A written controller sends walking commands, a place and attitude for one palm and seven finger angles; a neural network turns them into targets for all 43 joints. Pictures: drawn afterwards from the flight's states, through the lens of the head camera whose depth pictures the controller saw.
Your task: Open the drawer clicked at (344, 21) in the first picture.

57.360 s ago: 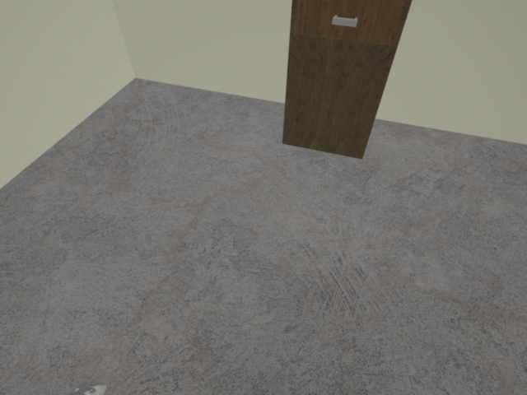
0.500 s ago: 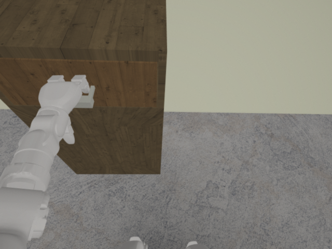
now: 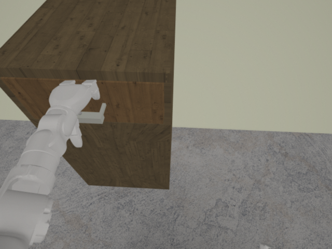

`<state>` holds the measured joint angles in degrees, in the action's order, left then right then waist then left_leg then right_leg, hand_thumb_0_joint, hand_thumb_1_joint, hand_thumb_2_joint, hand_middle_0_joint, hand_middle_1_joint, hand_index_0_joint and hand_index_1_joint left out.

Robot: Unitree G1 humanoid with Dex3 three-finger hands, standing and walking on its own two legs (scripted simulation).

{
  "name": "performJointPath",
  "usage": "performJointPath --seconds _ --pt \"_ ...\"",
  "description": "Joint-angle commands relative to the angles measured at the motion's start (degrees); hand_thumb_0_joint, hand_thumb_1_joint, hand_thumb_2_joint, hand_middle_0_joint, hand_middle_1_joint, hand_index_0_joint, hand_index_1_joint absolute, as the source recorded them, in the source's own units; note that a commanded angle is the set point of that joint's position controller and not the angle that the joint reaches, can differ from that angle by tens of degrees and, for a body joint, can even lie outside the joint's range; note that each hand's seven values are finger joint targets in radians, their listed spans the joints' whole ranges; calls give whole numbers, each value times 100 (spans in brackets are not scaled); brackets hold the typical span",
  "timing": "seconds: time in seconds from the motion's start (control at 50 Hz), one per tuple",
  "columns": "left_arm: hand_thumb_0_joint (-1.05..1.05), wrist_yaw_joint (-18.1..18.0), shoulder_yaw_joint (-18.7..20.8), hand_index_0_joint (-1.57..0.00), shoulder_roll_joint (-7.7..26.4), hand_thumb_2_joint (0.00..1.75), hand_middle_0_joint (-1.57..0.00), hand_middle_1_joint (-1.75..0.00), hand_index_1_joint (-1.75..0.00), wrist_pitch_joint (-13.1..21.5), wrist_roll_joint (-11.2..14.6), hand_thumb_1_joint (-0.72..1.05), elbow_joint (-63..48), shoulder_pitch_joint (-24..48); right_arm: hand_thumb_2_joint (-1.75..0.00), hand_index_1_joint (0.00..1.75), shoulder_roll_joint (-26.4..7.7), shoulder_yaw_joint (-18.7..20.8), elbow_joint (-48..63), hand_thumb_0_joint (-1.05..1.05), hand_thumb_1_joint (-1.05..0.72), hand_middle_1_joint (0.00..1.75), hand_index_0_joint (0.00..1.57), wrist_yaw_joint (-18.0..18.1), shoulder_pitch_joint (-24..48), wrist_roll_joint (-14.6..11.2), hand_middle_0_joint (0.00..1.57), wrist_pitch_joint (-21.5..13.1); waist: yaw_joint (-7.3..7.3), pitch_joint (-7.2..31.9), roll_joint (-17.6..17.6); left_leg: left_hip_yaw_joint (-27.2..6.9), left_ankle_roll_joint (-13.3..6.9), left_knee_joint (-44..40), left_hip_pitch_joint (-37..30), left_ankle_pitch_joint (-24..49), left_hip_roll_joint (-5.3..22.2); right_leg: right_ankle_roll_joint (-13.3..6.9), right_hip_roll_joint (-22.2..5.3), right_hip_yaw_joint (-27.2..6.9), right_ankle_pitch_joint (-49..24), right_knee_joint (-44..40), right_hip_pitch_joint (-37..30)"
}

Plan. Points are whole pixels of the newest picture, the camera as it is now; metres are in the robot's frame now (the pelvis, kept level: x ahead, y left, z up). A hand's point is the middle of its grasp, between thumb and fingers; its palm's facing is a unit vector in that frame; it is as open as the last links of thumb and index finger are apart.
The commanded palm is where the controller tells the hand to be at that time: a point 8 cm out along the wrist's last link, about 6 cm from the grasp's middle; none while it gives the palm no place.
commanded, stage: re-aim the fingers above the handle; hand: left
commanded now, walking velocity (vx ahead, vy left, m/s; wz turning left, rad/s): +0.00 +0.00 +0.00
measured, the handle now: (87, 111) +0.49 +0.24 +0.01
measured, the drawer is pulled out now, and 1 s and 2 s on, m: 0.00 0.00 0.00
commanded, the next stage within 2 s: lower the fingers behind the handle in 1.98 s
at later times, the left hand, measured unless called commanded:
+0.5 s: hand (81, 112) +0.44 +0.23 +0.07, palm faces -0.04 -0.04 -1.00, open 13.8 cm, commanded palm +0.43 +0.24 +0.13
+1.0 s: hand (80, 110) +0.45 +0.24 +0.06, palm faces -0.02 -0.03 -1.00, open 13.7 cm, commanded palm +0.44 +0.25 +0.13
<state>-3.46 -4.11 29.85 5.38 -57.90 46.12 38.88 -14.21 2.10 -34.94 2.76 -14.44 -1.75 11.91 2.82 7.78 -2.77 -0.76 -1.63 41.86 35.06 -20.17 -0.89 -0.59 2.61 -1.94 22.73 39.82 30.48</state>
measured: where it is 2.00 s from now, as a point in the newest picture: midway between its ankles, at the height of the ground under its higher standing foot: outside the picture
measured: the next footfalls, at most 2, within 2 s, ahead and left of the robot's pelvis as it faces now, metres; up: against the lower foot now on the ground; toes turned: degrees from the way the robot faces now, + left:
none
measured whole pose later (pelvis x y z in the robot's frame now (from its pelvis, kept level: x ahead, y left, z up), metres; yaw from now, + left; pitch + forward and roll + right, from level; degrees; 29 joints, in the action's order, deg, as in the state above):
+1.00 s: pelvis -0.01 +0.01 -0.01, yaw -1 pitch +15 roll -2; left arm -10.3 -1.9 31.0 9.5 -60.6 50.1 42.0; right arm -14.4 2.5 -37.9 2.7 -18.7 -1.5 11.0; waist 4.4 7.7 -2.3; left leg 0.1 -2.5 44.7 39.7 -20.2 -0.9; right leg 0.3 2.6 -2.7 22.3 42.1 35.1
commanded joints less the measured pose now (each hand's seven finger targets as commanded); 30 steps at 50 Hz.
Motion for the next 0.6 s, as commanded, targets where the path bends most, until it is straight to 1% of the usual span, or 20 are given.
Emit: performJointPath --seconds 0.0,0.04,0.06,0.1,0.14,0.18,0.22,0.26,0.28,0.3,0.36,0.38,0.4,0.42,0.44,0.48,0.5,0.52,0.54,0.58 --pt "0 -337 711 -30 1451 30 -30 -120 -120 566 73 -50 -1367 2230 -90 30 -812 391 426 0 -90 30 20 93 -482 80 20 -102 47 1884 15 151 -137 -35 -1598 2533 -89 -174 95 168 -2536 -297 -317" --pt "0 -539 1023 -30 1808 30 -30 -120 -120 621 37 -50 -1311 2276 -90 30 -834 397 371 0 -90 30 20 66 -492 85 20 -98 3 1985 -7 162 -129 1 -1460 2479 -102 -163 94 133 -2555 -238 -350" --pt "0 -642 1021 -30 1771 30 -30 -120 -120 544 15 -50 -1153 2130 -90 30 -829 402 370 0 -90 30 20 60 -489 93 20 -102 -10 1943 11 184 -128 14 -1361 2375 -113 -167 95 141 -2503 -230 -346" --pt "0 -813 940 -30 1781 30 -30 -120 -120 418 -47 -50 -1129 2438 -90 30 -852 407 309 0 -90 30 20 48 -503 84 20 -111 71 1946 -14 204 -122 22 -1264 2213 -109 -158 86 133 -2408 -227 -274" --pt "0 -896 962 -30 1871 30 -30 -120 -120 341 -90 -50 -1231 2541 -90 30 -863 427 295 0 -90 30 20 33 -542 73 20 -118 60 2297 -121 226 -132 45 -1386 2325 -126 -138 90 77 -2580 -222 -421" --pt "0 -862 944 -30 1869 30 -30 -120 -120 271 -68 -50 -1251 2489 -90 30 -878 434 269 0 -90 30 20 34 -571 65 20 -115 55 2372 -142 221 -133 28 -1455 2421 -117 -143 99 102 -2699 -228 -508" --pt "0 -738 753 -30 1596 30 -30 -120 -120 250 60 -50 -1206 2385 -90 30 -880 452 255 0 -90 30 20 44 -595 76 20 -120 141 2330 44 207 -154 27 -1467 2481 -124 -142 96 107 -2820 -279 -633" --pt "0 -629 660 -30 1523 30 -30 -120 -120 256 79 -50 -1083 2217 -90 30 -898 454 220 0 -90 30 20 75 -587 51 20 -109 161 2002 66 193 -169 -54 -1456 2253 -117 -140 112 120 -2605 -372 -471" --pt "0 -574 474 -30 1396 30 -30 -120 -120 301 95 -50 -1248 2526 -90 30 -885 425 227 0 -90 30 20 77 -579 32 20 -123 246 1918 95 184 -177 -106 -1438 2088 -113 -109 100 109 -2444 -429 -361" --pt "0 -556 616 -30 1516 30 -30 -120 -120 308 89 -50 -1063 2359 -90 30 -899 454 182 0 -90 30 20 101 -605 42 20 -129 204 1762 103 174 -175 -123 -1416 2012 -102 -143 106 131 -2305 -452 -321" --pt "0 -564 619 -30 1524 30 -30 -120 -120 440 102 -50 -1169 2553 -90 30 -899 444 167 0 -90 30 20 109 -646 52 20 -149 190 1777 -87 149 -161 -157 -1478 1938 -100 -168 109 149 -2073 -437 -201" --pt "0 -598 696 -30 1623 30 -30 -120 -120 483 41 -50 -1197 2639 -90 30 -885 442 173 0 -90 30 20 102 -658 44 20 -159 177 1871 -44 142 -154 -156 -1477 1914 -90 -155 115 137 -2001 -413 -154" --pt "0 -636 739 -30 1604 30 -30 -120 -120 454 62 -50 -991 2464 -90 30 -889 440 170 0 -90 30 20 99 -667 50 20 -166 153 1742 5 133 -154 -167 -1415 1850 -94 -179 120 167 -1918 -421 -137" --pt "0 -669 898 -30 1771 30 -30 -120 -120 464 88 -50 -931 2498 -90 30 -917 421 159 0 -90 30 20 96 -686 60 20 -173 111 1769 28 137 -148 -185 -1338 1860 -87 -185 111 168 -1907 -414 -199" --pt "0 -735 1021 -30 1986 30 -30 -120 -120 453 -22 -50 -858 2547 -90 30 -909 403 172 0 -90 30 20 93 -666 37 20 -165 78 1814 -3 142 -138 -185 -1258 1832 -81 -165 116 149 -1882 -358 -156" --pt "0 -839 1027 -30 2014 30 -30 -120 -120 347 -104 -50 -664 2584 -90 30 -909 385 180 0 -90 30 20 79 -697 41 20 -181 55 1792 -37 146 -124 -174 -1128 1807 -80 -183 122 188 -1814 -302 -107" --pt "0 -866 907 -30 1883 30 -30 -120 -120 277 -104 -50 -597 2606 -90 30 -918 393 192 0 -90 30 20 69 -703 49 20 -196 101 1805 -39 163 -127 -149 -1153 1798 -76 -183 126 192 -1819 -308 -89" --pt "0 -885 1050 -30 2013 30 -30 -120 -120 254 -107 -50 -513 2617 -90 30 -940 398 186 0 -90 30 20 76 -747 57 20 -199 93 1901 72 148 -125 -138 -1149 1841 -61 -185 130 207 -1825 -290 -144" --pt "0 -893 997 -30 2065 30 -30 -120 -120 222 -168 -50 -481 2699 -90 30 -938 377 215 0 -90 30 20 76 -748 34 20 -192 96 1971 -6 166 -121 -154 -1116 1774 -68 -156 123 169 -1803 -285 -137" --pt "0 -856 845 -30 1879 30 -30 -120 -120 183 -186 -50 -487 2717 -90 30 -937 397 233 0 -90 30 20 75 -797 45 20 -216 115 2055 -77 165 -115 -130 -1241 1838 -52 -169 139 195 -1814 -272 -74"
